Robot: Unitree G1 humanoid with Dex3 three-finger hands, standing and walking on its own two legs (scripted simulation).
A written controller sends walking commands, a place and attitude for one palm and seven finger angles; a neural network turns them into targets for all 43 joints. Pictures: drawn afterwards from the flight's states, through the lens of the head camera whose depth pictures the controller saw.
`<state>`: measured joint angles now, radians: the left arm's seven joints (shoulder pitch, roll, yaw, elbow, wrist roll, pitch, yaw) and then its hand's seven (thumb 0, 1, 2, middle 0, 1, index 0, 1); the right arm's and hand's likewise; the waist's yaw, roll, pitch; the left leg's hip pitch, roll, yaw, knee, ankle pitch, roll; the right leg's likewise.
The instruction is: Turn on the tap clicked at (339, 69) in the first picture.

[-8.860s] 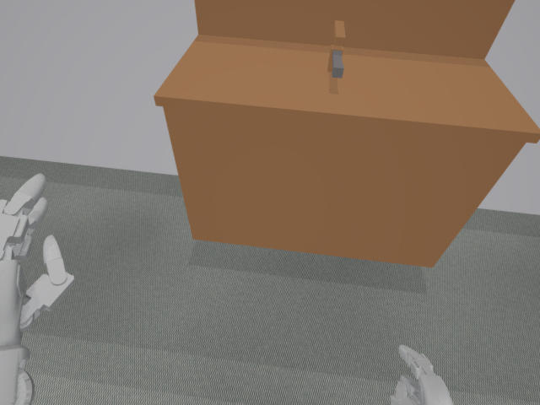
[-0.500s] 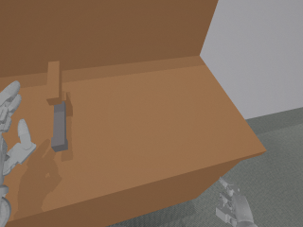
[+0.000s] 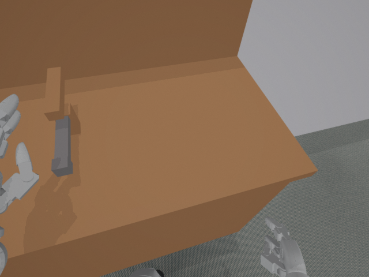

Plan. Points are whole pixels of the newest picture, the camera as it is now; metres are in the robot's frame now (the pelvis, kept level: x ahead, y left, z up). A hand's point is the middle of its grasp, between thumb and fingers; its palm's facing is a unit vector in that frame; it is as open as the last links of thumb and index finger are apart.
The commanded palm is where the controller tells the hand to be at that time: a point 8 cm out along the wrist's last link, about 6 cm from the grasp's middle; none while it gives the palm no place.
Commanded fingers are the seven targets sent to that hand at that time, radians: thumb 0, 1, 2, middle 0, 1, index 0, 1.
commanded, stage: shuffle to correct the standing spot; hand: left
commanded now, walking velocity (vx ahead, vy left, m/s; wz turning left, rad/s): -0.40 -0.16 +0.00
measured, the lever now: (62, 166) +0.28 +0.27 +0.07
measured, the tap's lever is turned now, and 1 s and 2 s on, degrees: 0 0 0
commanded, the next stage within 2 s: come to a stop and stand still in 0.72 s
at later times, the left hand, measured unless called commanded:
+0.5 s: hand (64, 211) +0.18 +0.19 +0.17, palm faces +0.29 -0.79 -0.54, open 7.4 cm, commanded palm +0.11 +0.23 +0.18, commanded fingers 0.00 0.90 0.90 -0.20 -0.30 -0.20 -0.30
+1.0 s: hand (89, 236) +0.15 +0.15 +0.15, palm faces +0.30 -0.84 -0.45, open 7.4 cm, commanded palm +0.09 +0.19 +0.18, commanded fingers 0.00 0.90 0.90 -0.20 -0.30 -0.20 -0.30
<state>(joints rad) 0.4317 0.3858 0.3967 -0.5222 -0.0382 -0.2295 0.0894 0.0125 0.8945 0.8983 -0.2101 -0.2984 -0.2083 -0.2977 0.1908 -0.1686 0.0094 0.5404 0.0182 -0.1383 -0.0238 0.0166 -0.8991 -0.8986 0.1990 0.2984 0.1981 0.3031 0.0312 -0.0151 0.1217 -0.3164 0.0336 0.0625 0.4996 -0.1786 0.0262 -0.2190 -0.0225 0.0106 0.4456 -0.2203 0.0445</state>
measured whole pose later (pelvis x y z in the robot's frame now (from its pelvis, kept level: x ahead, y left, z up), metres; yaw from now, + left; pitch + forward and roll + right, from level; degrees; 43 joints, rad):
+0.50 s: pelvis -0.05 -0.05 -0.02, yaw +0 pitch +0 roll -3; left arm 0.47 0.45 0.49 -0.61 -0.05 -0.31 0.04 0.01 0.89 0.90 -0.21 -0.30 -0.21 -0.30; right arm 0.20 -0.19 -0.04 0.56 -0.01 -0.19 -0.02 0.02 -0.90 -0.90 0.20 0.30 0.20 0.30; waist 0.01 0.01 0.18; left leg -0.49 0.11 -0.03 0.70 -0.28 -0.03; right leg -0.35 0.05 -0.07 0.57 -0.19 -0.03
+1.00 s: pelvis -0.08 -0.09 -0.02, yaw -2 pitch -2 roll -3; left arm 0.47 0.41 0.41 -0.58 -0.06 -0.17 0.09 0.01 0.89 0.90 -0.21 -0.30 -0.21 -0.30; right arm 0.19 -0.20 -0.02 0.57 0.04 -0.10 0.01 0.02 -0.90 -0.90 0.20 0.30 0.20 0.30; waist 0.00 0.01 0.13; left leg -0.42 0.04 -0.03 0.98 -0.43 0.00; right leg -0.32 0.01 -0.08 0.63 -0.27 -0.02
